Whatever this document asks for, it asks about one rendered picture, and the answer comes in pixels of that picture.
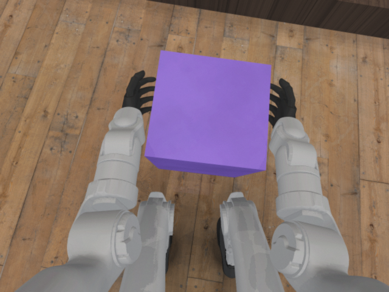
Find right robot forearm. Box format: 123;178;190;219
269;117;349;256

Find robot right upper arm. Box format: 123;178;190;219
269;220;389;292

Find robot right hand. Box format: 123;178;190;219
269;78;297;128

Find robot left hand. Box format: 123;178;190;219
122;71;156;115

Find robot left upper arm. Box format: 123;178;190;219
14;209;142;292

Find left robot forearm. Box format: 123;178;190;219
67;107;145;257

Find robot right foot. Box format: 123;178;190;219
217;217;235;278

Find robot right thigh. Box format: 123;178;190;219
219;197;284;292

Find carton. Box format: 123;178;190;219
144;50;271;178

